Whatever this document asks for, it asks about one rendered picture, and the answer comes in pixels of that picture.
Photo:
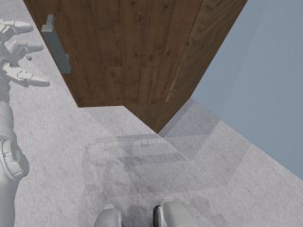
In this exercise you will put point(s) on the robot left upper arm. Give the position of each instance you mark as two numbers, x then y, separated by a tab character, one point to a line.
14	166

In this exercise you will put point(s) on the robot left thigh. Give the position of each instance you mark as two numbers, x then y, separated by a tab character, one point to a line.
109	218

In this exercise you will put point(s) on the left robot forearm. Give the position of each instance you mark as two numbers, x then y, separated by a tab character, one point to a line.
6	113

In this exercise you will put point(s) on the left robot hand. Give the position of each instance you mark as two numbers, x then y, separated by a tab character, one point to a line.
16	52

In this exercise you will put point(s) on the handle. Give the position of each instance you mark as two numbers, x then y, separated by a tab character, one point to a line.
55	46

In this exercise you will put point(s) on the cupboard door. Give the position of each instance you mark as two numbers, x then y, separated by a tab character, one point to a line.
121	52

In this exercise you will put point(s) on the robot left shin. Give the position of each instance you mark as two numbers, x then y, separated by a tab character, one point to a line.
109	206

